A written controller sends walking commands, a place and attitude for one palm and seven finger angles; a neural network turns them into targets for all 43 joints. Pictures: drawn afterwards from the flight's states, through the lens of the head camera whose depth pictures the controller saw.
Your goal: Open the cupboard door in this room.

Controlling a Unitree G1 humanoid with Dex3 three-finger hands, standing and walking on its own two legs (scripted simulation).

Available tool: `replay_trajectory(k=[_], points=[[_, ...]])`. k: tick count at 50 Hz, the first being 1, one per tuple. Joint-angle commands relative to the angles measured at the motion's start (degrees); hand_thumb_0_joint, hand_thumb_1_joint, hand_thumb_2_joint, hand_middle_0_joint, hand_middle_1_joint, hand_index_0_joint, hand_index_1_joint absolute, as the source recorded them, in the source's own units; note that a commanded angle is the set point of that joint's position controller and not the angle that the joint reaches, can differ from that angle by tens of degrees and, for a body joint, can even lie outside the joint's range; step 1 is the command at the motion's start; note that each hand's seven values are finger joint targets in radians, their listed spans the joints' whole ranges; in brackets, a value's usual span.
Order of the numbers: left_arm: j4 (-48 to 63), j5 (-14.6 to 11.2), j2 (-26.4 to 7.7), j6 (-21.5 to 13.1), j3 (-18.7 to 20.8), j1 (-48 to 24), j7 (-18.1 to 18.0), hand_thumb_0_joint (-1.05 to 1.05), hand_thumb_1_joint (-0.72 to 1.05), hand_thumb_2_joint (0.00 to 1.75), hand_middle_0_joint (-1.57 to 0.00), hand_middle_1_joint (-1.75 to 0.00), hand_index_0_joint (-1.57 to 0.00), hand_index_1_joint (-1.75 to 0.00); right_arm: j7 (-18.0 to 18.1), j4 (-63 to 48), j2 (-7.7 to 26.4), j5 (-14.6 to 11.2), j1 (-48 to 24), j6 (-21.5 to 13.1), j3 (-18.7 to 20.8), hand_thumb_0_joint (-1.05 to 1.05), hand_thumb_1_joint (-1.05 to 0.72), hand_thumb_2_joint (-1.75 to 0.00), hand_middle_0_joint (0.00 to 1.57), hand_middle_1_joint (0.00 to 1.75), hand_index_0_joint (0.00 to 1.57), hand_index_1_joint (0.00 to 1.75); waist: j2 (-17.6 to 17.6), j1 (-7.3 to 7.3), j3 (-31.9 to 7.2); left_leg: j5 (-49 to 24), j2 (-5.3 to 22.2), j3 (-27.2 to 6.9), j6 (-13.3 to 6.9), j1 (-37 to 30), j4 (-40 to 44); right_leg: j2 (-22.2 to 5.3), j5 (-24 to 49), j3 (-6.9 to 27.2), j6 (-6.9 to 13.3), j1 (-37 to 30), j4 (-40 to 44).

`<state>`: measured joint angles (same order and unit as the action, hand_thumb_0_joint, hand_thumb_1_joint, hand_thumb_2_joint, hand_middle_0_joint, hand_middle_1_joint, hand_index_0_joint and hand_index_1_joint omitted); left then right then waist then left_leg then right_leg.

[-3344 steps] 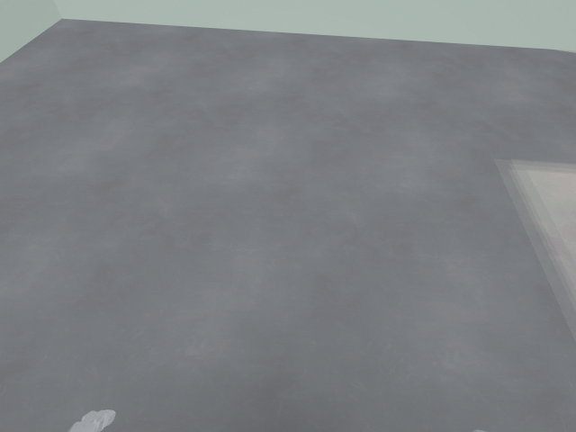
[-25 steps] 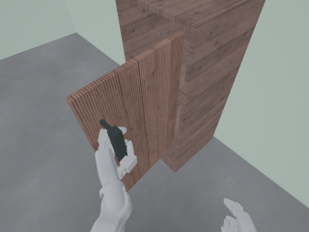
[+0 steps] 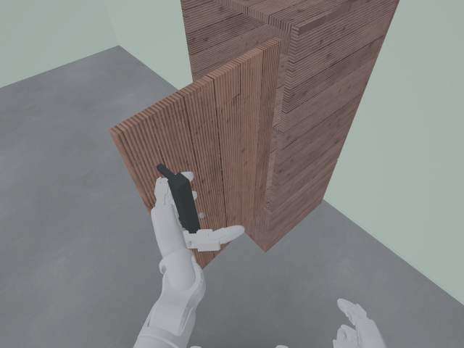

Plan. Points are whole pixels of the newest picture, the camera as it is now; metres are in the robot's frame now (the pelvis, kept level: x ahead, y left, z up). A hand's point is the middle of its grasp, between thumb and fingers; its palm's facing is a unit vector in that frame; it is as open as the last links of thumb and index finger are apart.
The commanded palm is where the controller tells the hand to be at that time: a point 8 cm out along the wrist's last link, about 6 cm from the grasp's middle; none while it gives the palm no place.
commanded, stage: open thumb and fingers to let go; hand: left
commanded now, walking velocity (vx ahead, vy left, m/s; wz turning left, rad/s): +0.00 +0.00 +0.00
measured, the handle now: (178, 200) +0.36 +0.11 +0.06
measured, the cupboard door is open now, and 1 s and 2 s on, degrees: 95 100 99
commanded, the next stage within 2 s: slide the hand sideways off the handle in 0.28 s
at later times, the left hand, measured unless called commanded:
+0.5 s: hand (202, 229) +0.30 +0.07 +0.06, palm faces +0.08 -0.99 -0.08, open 15.5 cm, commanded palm +0.28 +0.10 +0.06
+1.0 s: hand (191, 253) +0.26 +0.08 +0.06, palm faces -0.08 -1.00 -0.01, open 16.3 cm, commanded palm +0.23 +0.14 +0.06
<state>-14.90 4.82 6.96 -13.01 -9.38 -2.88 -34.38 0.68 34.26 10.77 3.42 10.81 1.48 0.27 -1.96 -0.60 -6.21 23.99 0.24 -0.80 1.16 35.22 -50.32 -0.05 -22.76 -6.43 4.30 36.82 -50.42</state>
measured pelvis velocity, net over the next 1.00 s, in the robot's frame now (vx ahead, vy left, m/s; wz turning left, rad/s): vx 0.00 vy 0.02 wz -0.03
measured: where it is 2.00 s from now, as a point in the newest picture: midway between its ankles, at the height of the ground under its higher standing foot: outside the picture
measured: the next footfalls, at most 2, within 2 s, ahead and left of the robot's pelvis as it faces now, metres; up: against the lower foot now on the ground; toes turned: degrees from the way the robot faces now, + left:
none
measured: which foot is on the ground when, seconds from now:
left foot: down 0.00-1.00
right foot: down 0.00-1.00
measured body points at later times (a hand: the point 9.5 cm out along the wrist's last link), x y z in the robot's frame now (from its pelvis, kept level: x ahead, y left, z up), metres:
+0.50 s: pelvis -0.01 +0.02 -0.01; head +0.02 +0.00 +0.44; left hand +0.29 +0.12 +0.07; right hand +0.16 -0.20 -0.11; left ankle +0.01 +0.13 -0.69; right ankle +0.03 -0.07 -0.69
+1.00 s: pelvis +0.00 +0.02 +0.00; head +0.04 +0.01 +0.44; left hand +0.26 +0.13 +0.06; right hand +0.17 -0.20 -0.09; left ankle +0.01 +0.13 -0.69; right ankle +0.03 -0.07 -0.69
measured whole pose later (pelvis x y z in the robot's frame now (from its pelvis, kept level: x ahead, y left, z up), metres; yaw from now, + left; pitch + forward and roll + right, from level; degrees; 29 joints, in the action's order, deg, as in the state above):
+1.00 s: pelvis +0.00 +0.02 +0.00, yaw -1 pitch +8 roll +0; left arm 0.9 -0.7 -2.6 -15.7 -12.6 13.4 -6.6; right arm -0.3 26.6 12.2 0.2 14.7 -2.1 -1.4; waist -1.7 -0.3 -4.6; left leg 25.8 -0.2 1.3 -0.7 34.6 -52.4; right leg -0.5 -23.6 -4.2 2.6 36.7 -52.2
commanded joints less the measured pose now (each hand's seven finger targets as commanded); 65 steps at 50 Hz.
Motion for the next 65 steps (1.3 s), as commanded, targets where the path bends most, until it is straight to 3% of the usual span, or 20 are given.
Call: replay_trajectory(k=[1, 3, 6, 13, 19, 20, 21, 24, 26, 28, 30, 31, 36, 39, 48, 52, 56, 59, 61, 65], points=[[11.62, 2.03, 2.71, -3.76, -1.74, -15.44, -0.92, 0.00, -0.50, 0.30, -0.25, -0.90, -0.25, -0.90, -0.05, -8.45, 4.53, 0.27, -5.11, -3.31, 1.45, 0.00, -0.90, -0.90, 0.20, 0.30, 0.20, 0.30, 6.81, -0.35, -13.98, -7.55, -1.30, -0.10, -1.75, -2.28, 4.60, -1.71, 7.25, 6.65, -2.62, -10.26, 10.08], [12.11, 1.93, 4.23, -3.46, -3.11, -15.66, -1.20, 0.00, -0.50, 0.30, -0.23, -0.80, -0.23, -0.80, -0.31, -8.76, 4.44, 0.30, -5.37, -3.50, 1.41, 0.00, -0.90, -0.90, 0.20, 0.30, 0.20, 0.30, 4.70, -0.38, -14.28, -7.93, -1.24, 0.12, -1.72, -2.79, 4.58, -1.44, 7.80, 6.07, -2.46, -9.70, 9.38], [10.55, 1.75, 3.99, -2.92, -2.54, -17.00, -1.75, 0.00, -0.50, 0.30, -0.21, -0.65, -0.21, -0.65, -0.28, -8.45, 4.69, 0.30, -5.41, -3.48, 1.27, 0.00, -0.90, -0.90, 0.20, 0.30, 0.20, 0.30, 7.20, -0.52, -13.17, -7.03, -1.09, -0.35, -1.68, -2.17, 5.08, -1.02, 5.79, 5.36, -2.35, -9.07, 9.51], [9.72, 2.21, 5.54, -2.15, -3.63, -20.33, -2.80, 0.00, -0.50, 0.30, -0.15, -0.30, -0.15, -0.30, -0.56, -8.10, 4.59, 0.32, -6.31, -3.58, 1.01, 0.00, -0.90, -0.90, 0.20, 0.30, 0.20, 0.30, 5.22, -0.85, -12.32, -5.43, -1.04, -0.57, -1.59, -2.19, 5.14, -0.77, 2.67, 4.66, -2.08, -6.75, 8.90], [10.50, 2.32, 6.75, -1.98, -4.42, -20.80, -3.16, 0.00, -0.50, 0.30, -0.15, -0.30, -0.15, -0.30, -0.93, -8.05, 4.45, 0.37, -6.27, -3.78, 1.21, 0.00, -0.90, -0.90, 0.20, 0.30, 0.20, 0.30, 5.85, -0.46, -14.82, -6.67, -1.09, -0.77, -1.50, -2.75, 4.86, -0.42, 3.99, 3.93, -1.90, -7.18, 7.77], [10.81, 7.75, 2.18, -3.90, -15.95, -18.79, 8.63, 0.00, -0.50, 0.30, -0.15, -0.30, -0.15, -0.30, -0.96, -6.70, 6.23, 0.03, -2.10, -3.39, 1.23, 0.00, -0.90, -0.90, 0.20, 0.30, 0.20, 0.30, 8.52, -5.03, -12.24, -7.37, -0.94, -0.59, -2.44, -4.39, 4.02, -0.75, 9.17, 5.20, -2.00, -5.34, 7.32], [14.06, 5.59, -1.74, -6.19, -12.00, -22.36, 15.03, 0.00, -0.50, 0.30, -0.15, -0.30, -0.15, -0.30, -0.64, -8.62, 6.52, -0.71, -1.33, -3.48, 1.70, 0.00, -0.90, -0.90, 0.20, 0.30, 0.20, 0.30, 6.29, -3.88, -15.75, -8.51, -1.23, -0.57, -2.67, -4.41, 3.59, -1.21, 11.53, 5.50, -1.65, -6.85, 6.54], [15.14, 0.46, -3.45, -9.37, -13.24, -21.95, 28.67, 0.00, -0.50, 0.30, -0.15, -0.30, -0.15, -0.30, 0.18, -10.55, 6.65, -2.21, -1.01, -5.33, 0.90, 0.00, -0.90, -0.90, 0.20, 0.30, 0.20, 0.30, 2.82, -3.85, -14.88, -6.36, -1.57, -1.02, -2.93, -6.12, 4.05, -1.10, 9.77, 5.82, -1.72, -6.71, 6.74], [14.29, -6.00, -3.46, -8.21, -9.71, -20.38, 32.10, 0.00, -0.50, 0.30, -0.15, -0.30, -0.15, -0.30, 0.87, -11.88, 6.57, -3.59, -2.13, -6.18, 0.19, 0.00, -0.90, -0.90, 0.20, 0.30, 0.20, 0.30, 3.26, -2.98, -11.84, -2.20, -1.53, -1.35, -2.61, -5.46, 5.65, -0.56, 3.38, 5.66, -1.94, -6.23, 8.92], [12.61, -10.05, -4.09, -6.79, -5.44, -19.77, 31.30, 0.00, -0.50, 0.30, -0.15, -0.30, -0.15, -0.30, 1.25, -12.00, 6.82, -4.16, -2.96, -6.85, -0.20, 0.00, -0.90, -0.90, 0.20, 0.30, 0.20, 0.30, 6.00, -2.28, -8.45, 2.19, -1.70, -1.66, -2.19, -3.94, 7.29, -0.54, -2.97, 5.57, -2.43, -5.65, 10.83], [13.45, -10.76, -3.87, -6.08, -3.54, -16.26, 28.99, 0.00, -0.50, 0.30, -0.15, -0.30, -0.15, -0.30, 0.88, -12.70, 6.71, -3.95, -3.05, -7.30, -0.24, 0.00, -0.90, -0.90, 0.20, 0.30, 0.20, 0.30, 6.86, -0.79, -9.18, 1.42, -1.80, -1.44, -2.08, -4.04, 8.22, -0.53, -2.88, 5.11, -2.49, -7.16, 10.80], [14.15, -10.25, -5.65, -6.04, -1.67, -13.82, 27.84, 0.00, -0.50, 0.30, -0.15, -0.30, -0.15, -0.30, 0.53, -13.01, 6.94, -3.74, -3.16, -7.42, -0.20, 0.00, -0.90, -0.90, 0.20, 0.30, 0.20, 0.30, 6.14, 0.63, -10.44, 0.47, -1.90, -1.21, -1.96, -3.82, 8.34, -0.52, -2.41, 5.05, -2.28, -8.22, 10.26], [16.74, -5.12, -6.51, -7.33, -2.53, -4.76, 25.12, 0.00, -0.50, 0.30, -0.15, -0.30, -0.15, -0.30, -1.19, -14.29, 6.99, -2.87, -1.63, -7.09, 0.46, 0.00, -0.90, -0.90, 0.20, 0.30, 0.20, 0.30, 6.94, 1.16, -11.22, -4.75, -1.19, -0.60, -2.03, -3.64, 7.49, -0.42, 4.30, 4.47, -2.02, -8.90, 7.69], [20.40, -4.40, -7.61, -7.47, -2.19, -1.24, 25.19, 0.00, -0.50, 0.30, -0.15, -0.30, -0.15, -0.30, -1.52, -15.50, 6.80, -2.85, -1.77, -6.74, 0.63, 0.00, -0.90, -0.90, 0.20, 0.30, 0.20, 0.30, 4.85, 1.44, -10.85, -4.35, -1.25, 0.14, -2.05, -3.25, 7.20, -0.53, 4.68, 5.08, -1.95, -9.16, 7.68], [30.63, -6.21, -9.72, -7.11, -1.29, 9.08, 27.64, 0.00, -0.50, 0.30, -0.15, -0.30, -0.15, -0.30, -0.57, -17.28, 6.62, -3.24, -1.16, -7.23, 0.38, 0.00, -0.90, -0.90, 0.20, 0.30, 0.20, 0.30, 4.79, 0.70, -9.18, -4.72, -1.36, 0.09, -2.23, -2.08, 5.67, -0.41, 5.80, 5.68, -2.34, -9.36, 7.51], [33.48, -7.10, -9.25, -7.12, -1.64, 15.98, 29.22, 0.00, -0.50, 0.30, -0.15, -0.30, -0.15, -0.30, -0.48, -17.77, 6.50, -3.38, -0.56, -7.96, 0.50, 0.00, -0.90, -0.90, 0.20, 0.30, 0.20, 0.30, 4.83, 0.43, -9.42, -7.68, -1.29, -0.05, -2.15, -2.23, 4.54, -0.24, 10.21, 5.11, -2.54, -9.38, 6.08], [35.29, -7.26, -12.63, -6.86, 1.65, 18.80, 30.47, 0.00, -0.50, 0.30, -0.15, -0.30, -0.15, -0.30, -0.12, -17.68, 6.66, -3.34, 0.03, -8.03, 0.50, 0.00, -0.90, -0.90, 0.20, 0.30, 0.20, 0.30, 5.17, 0.45, -9.11, -7.81, -1.55, -0.02, -2.15, -0.62, 3.42, -0.43, 10.78, 6.17, -2.72, -9.65, 5.91], [38.07, -7.99, -12.75, -7.13, 2.14, 23.30, 31.74, 0.00, -0.50, 0.30, -0.15, -0.30, -0.15, -0.30, -0.08, -18.50, 6.50, -3.36, 0.23, -8.30, 0.65, 0.00, -0.90, -0.90, 0.20, 0.30, 0.20, 0.30, 3.56, 1.00, -10.72, -10.10, -1.62, 0.03, -2.09, -1.08, 2.79, -0.44, 14.15, 5.84, -2.63, -10.35, 4.62], [38.52, -8.64, -12.55, -6.90, 2.15, 27.67, 32.49, 0.00, -0.50, 0.30, -0.15, -0.30, -0.15, -0.30, -0.11, -19.05, 6.52, -3.50, 0.72, -8.43, 0.62, 0.00, -0.90, -0.90, 0.20, 0.30, 0.20, 0.30, 4.82, 0.89, -9.72, -10.68, -1.54, 0.02, -2.12, -0.44, 2.39, -0.38, 15.50, 5.79, -2.89, -10.37, 4.68], [40.46, -9.15, -14.63, -7.55, 4.12, 27.28, 33.89, 0.00, -0.50, 0.30, -0.15, -0.30, -0.15, -0.30, 0.40, -18.99, 6.74, -3.45, 1.04, -8.72, 0.80, 0.00, -0.90, -0.90, 0.20, 0.30, 0.20, 0.30, 4.90, 0.05, -9.42, -9.52, -1.64, -0.08, -2.14, 0.96, 0.96, -0.62, 14.76, 6.50, -3.30, -9.20, 4.23]])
